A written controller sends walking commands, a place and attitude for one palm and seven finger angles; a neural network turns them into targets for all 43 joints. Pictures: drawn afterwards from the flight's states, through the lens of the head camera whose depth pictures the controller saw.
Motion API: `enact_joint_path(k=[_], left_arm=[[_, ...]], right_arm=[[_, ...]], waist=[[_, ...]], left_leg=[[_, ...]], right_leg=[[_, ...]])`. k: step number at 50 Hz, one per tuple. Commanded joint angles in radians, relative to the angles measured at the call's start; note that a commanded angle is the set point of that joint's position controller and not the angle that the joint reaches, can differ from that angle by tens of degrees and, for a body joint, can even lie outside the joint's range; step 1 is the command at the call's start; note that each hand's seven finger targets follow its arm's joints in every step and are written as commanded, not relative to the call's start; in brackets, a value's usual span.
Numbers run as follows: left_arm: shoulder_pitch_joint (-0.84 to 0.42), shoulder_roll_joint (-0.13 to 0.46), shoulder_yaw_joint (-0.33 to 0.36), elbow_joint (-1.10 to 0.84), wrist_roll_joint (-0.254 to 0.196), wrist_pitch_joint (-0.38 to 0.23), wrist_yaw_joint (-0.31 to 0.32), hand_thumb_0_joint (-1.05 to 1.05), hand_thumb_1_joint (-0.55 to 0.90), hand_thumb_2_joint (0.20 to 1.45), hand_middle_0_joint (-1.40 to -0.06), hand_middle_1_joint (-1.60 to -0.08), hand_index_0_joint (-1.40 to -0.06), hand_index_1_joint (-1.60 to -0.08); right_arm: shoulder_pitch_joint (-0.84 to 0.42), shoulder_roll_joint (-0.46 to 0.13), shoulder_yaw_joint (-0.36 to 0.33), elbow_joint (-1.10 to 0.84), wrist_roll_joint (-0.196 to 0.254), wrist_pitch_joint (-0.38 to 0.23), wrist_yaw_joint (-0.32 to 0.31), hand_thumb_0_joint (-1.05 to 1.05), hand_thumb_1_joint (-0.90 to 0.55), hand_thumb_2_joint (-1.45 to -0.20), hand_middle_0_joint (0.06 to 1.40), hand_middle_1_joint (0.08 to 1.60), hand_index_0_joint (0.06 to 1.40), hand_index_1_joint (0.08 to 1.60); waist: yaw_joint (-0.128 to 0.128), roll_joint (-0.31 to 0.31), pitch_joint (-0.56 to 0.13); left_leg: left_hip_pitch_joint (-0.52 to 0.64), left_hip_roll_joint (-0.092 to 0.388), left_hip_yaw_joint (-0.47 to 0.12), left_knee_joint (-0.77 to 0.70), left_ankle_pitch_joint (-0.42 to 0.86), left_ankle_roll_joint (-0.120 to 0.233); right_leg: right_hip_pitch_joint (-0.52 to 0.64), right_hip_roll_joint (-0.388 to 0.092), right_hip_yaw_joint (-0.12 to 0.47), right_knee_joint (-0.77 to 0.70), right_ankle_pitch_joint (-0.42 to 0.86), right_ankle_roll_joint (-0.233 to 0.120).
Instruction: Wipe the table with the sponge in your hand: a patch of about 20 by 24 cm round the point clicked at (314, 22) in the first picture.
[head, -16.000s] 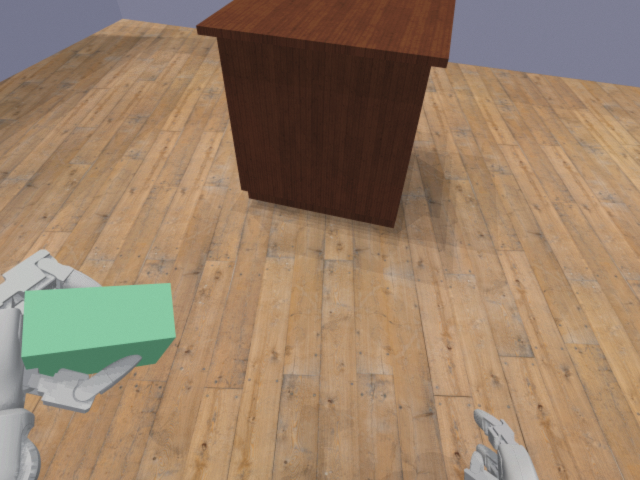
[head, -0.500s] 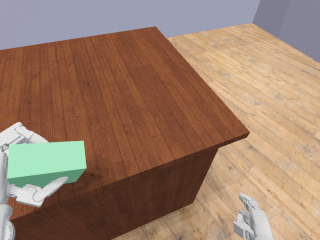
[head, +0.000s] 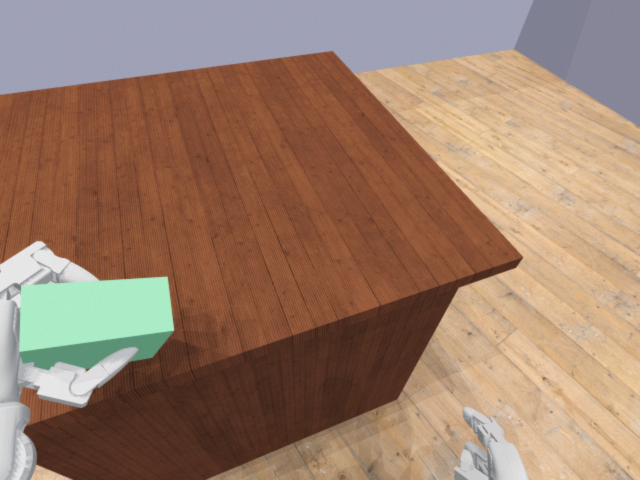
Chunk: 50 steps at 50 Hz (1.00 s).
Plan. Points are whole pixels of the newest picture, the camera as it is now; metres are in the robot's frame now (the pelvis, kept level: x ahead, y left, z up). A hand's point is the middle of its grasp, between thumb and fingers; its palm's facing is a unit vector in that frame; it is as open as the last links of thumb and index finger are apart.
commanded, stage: come to a stop and stand still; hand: left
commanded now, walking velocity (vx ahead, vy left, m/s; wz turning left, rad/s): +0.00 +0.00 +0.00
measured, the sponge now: (118, 325) +0.23 +0.22 +0.14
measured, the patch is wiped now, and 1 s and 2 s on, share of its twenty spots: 0.00 0.00 0.00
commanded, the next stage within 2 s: look again from close up in 0.10 s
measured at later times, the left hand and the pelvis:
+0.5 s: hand (130, 282) +0.27 +0.22 +0.14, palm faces +0.26 -0.86 -0.44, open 9.4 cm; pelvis +0.04 +0.00 -0.01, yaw -2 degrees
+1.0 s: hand (106, 325) +0.22 +0.23 +0.14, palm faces +0.34 -0.85 -0.40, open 9.4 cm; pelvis -0.01 -0.02 -0.01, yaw -1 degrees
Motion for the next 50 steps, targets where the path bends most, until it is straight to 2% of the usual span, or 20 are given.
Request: enact_joint_path(k=[1,9,10,11,12,13,14,16,19,21,24,25,26,30,35,37,41,44,49,50], left_arm=[[-0.075,0.152,0.102,-0.217,-0.006,-0.070,0.017,0.000,0.100,1.300,-1.200,-1.600,-1.200,-1.600],[-0.092,0.149,0.095,-0.209,-0.009,-0.069,0.013,0.000,0.100,1.300,-1.200,-1.600,-1.200,-1.600],[-1.017,0.993,0.380,-0.545,0.026,-0.223,0.020,0.000,0.100,1.300,-1.200,-1.600,-1.200,-1.600],[-0.635,0.446,0.367,-0.087,0.036,-0.160,0.001,0.000,0.100,1.300,-1.200,-1.600,-1.200,-1.600],[-0.485,0.398,0.283,-0.028,0.023,-0.137,-0.003,0.000,0.100,1.300,-1.200,-1.600,-1.200,-1.600],[-0.425,0.405,0.273,0.036,0.015,-0.131,0.000,0.000,0.100,1.300,-1.200,-1.600,-1.200,-1.600],[-0.369,0.368,0.231,-0.002,0.006,-0.146,-0.016,0.000,0.100,1.300,-1.200,-1.600,-1.200,-1.600],[-0.152,0.272,0.177,-0.032,0.002,-0.150,-0.033,0.000,0.100,1.300,-1.200,-1.600,-1.200,-1.600],[0.006,0.168,0.096,-0.199,-0.008,-0.144,-0.041,0.000,0.100,1.300,-1.200,-1.600,-1.200,-1.600],[0.044,0.192,0.130,-0.210,0.000,-0.128,-0.030,0.000,0.100,1.300,-1.200,-1.600,-1.200,-1.600],[-0.009,0.268,0.222,-0.194,-0.001,-0.128,-0.014,0.000,0.100,1.300,-1.200,-1.600,-1.200,-1.600],[-0.052,0.351,0.282,-0.231,0.000,-0.131,-0.002,0.000,0.100,1.300,-1.200,-1.600,-1.200,-1.600],[-0.039,0.304,0.262,-0.204,-0.005,-0.129,0.000,0.000,0.100,1.300,-1.200,-1.600,-1.200,-1.600],[-0.077,0.352,0.263,-0.265,-0.025,-0.122,0.021,0.000,0.100,1.300,-1.200,-1.600,-1.200,-1.600],[-0.030,0.233,0.165,-0.312,-0.015,-0.100,0.013,0.000,0.100,1.300,-1.200,-1.600,-1.200,-1.600],[-0.071,0.186,0.130,-0.306,0.003,-0.088,0.000,0.000,0.100,1.300,-1.200,-1.600,-1.200,-1.600],[-0.040,0.150,0.133,-0.187,0.001,-0.058,-0.016,0.000,0.100,1.300,-1.200,-1.600,-1.200,-1.600],[-0.063,0.185,0.169,-0.177,-0.022,-0.056,-0.029,0.000,0.100,1.300,-1.200,-1.600,-1.200,-1.600],[-0.095,0.190,0.158,-0.245,-0.041,-0.060,-0.033,0.000,0.100,1.300,-1.200,-1.600,-1.200,-1.600],[-0.106,0.231,0.184,-0.277,-0.035,-0.062,-0.027,0.000,0.100,1.300,-1.200,-1.600,-1.200,-1.600]], right_arm=[[-0.114,-0.133,-0.051,-0.158,-0.001,-0.060,-0.009,0.000,-0.900,-0.900,0.200,0.300,0.200,0.300],[-0.117,-0.136,-0.058,-0.161,0.002,-0.051,-0.007,0.000,-0.900,-0.900,0.200,0.300,0.200,0.300],[0.033,-0.199,0.092,-0.308,0.084,-0.018,-0.088,0.000,-0.900,-0.900,0.200,0.300,0.200,0.300],[-0.036,-0.070,-0.036,-0.219,0.044,-0.070,-0.061,0.000,-0.900,-0.900,0.200,0.300,0.200,0.300],[-0.089,-0.128,-0.027,-0.154,-0.012,-0.088,-0.016,0.000,-0.900,-0.900,0.200,0.300,0.200,0.300],[-0.095,-0.197,-0.054,-0.167,-0.021,-0.092,0.000,0.000,-0.900,-0.900,0.200,0.300,0.200,0.300],[-0.063,-0.185,-0.056,-0.183,-0.018,-0.100,0.008,0.000,-0.900,-0.900,0.200,0.300,0.200,0.300],[-0.018,-0.181,-0.063,-0.186,-0.018,-0.104,0.030,0.000,-0.900,-0.900,0.200,0.300,0.200,0.300],[-0.030,-0.180,-0.066,-0.191,-0.009,-0.116,0.065,0.000,-0.900,-0.900,0.200,0.300,0.200,0.300],[-0.037,-0.191,-0.074,-0.178,-0.007,-0.108,0.064,0.000,-0.900,-0.900,0.200,0.300,0.200,0.300],[-0.065,-0.186,-0.075,-0.170,-0.011,-0.092,0.045,0.000,-0.900,-0.900,0.200,0.300,0.200,0.300],[-0.071,-0.197,-0.078,-0.175,-0.012,-0.079,0.035,0.000,-0.900,-0.900,0.200,0.300,0.200,0.300],[-0.061,-0.176,-0.076,-0.166,-0.013,-0.069,0.028,0.000,-0.900,-0.900,0.200,0.300,0.200,0.300],[-0.052,-0.182,-0.078,-0.164,0.002,-0.074,0.029,0.000,-0.900,-0.900,0.200,0.300,0.200,0.300],[-0.068,-0.169,-0.079,-0.154,-0.001,-0.099,0.039,0.000,-0.900,-0.900,0.200,0.300,0.200,0.300],[-0.062,-0.180,-0.086,-0.164,-0.012,-0.088,0.044,0.000,-0.900,-0.900,0.200,0.300,0.200,0.300],[-0.068,-0.167,-0.079,-0.181,-0.008,-0.057,0.042,0.000,-0.900,-0.900,0.200,0.300,0.200,0.300],[-0.086,-0.158,-0.082,-0.204,-0.002,-0.040,0.030,0.000,-0.900,-0.900,0.200,0.300,0.200,0.300],[-0.110,-0.142,-0.071,-0.223,-0.007,-0.035,0.022,0.000,-0.900,-0.900,0.200,0.300,0.200,0.300],[-0.118,-0.147,-0.070,-0.222,-0.007,-0.035,0.018,0.000,-0.900,-0.900,0.200,0.300,0.200,0.300]], waist=[[0.001,0.088,-0.121],[0.001,0.057,-0.127],[-0.060,0.262,-0.054],[0.007,0.078,-0.081],[0.004,-0.016,-0.050],[0.018,-0.009,-0.054],[0.017,-0.004,-0.137],[0.026,0.053,-0.246],[0.028,0.037,-0.228],[0.021,0.023,-0.229],[0.015,-0.018,-0.172],[0.011,0.015,-0.210],[0.007,0.016,-0.209],[0.017,0.161,-0.258],[0.012,0.123,-0.263],[-0.002,0.115,-0.218],[-0.005,0.033,-0.161],[-0.009,-0.012,-0.140],[-0.009,0.064,-0.120],[-0.008,0.093,-0.133]], left_leg=[[-0.003,0.113,-0.161,-0.152,-0.193,-0.024],[0.041,0.092,-0.117,-0.083,-0.038,-0.028],[-0.081,0.033,-0.118,-0.077,-0.150,0.028],[0.007,0.124,-0.134,-0.009,-0.119,0.002],[0.033,0.083,-0.111,-0.036,-0.127,-0.015],[0.087,0.073,-0.102,0.013,-0.092,-0.019],[0.091,0.062,-0.097,0.050,-0.074,-0.017],[0.122,0.068,-0.078,0.072,0.057,-0.009],[0.132,0.075,-0.060,0.086,0.239,0.005],[0.179,0.102,-0.072,0.075,0.386,0.008],[0.114,0.096,-0.085,0.059,0.303,-0.008],[0.131,0.092,-0.093,0.053,0.317,-0.009],[0.122,0.095,-0.092,0.059,0.356,-0.007],[0.141,0.084,-0.100,0.088,0.439,-0.008],[0.297,0.143,-0.125,0.079,0.613,-0.001],[0.289,0.179,-0.131,0.065,0.562,-0.002],[0.177,0.175,-0.110,0.051,0.348,-0.009],[0.088,0.159,-0.091,0.047,0.140,-0.014],[0.029,0.138,-0.074,0.027,-0.128,-0.015],[0.047,0.135,-0.073,0.020,-0.145,-0.013]], right_leg=[[0.056,-0.031,0.074,-0.032,0.006,-0.001],[0.036,-0.050,0.085,-0.045,0.087,-0.004],[0.146,0.027,0.076,0.005,-0.031,0.054],[-0.137,-0.065,0.080,0.047,-0.181,-0.003],[-0.140,-0.052,0.080,-0.014,-0.137,-0.023],[-0.191,-0.078,0.143,-0.038,-0.084,-0.054],[-0.162,-0.107,0.181,-0.035,-0.041,-0.062],[-0.074,-0.109,0.157,0.033,0.130,-0.055],[-0.032,-0.107,0.123,0.060,0.326,-0.025],[-0.053,-0.085,0.073,0.097,0.346,-0.007],[-0.047,-0.092,0.077,0.067,0.296,-0.014],[-0.034,-0.087,0.086,0.092,0.290,-0.018],[-0.011,-0.090,0.071,0.093,0.314,-0.019],[0.024,-0.104,0.082,0.108,0.343,-0.023],[-0.089,-0.055,0.034,0.144,0.200,-0.001],[-0.125,-0.039,0.030,0.113,0.067,0.002],[-0.070,-0.037,0.030,0.029,0.137,0.008],[-0.040,-0.057,0.056,0.002,0.144,0.001],[-0.066,-0.065,0.090,-0.030,0.034,-0.015],[-0.077,-0.063,0.095,-0.027,0.020,-0.020]])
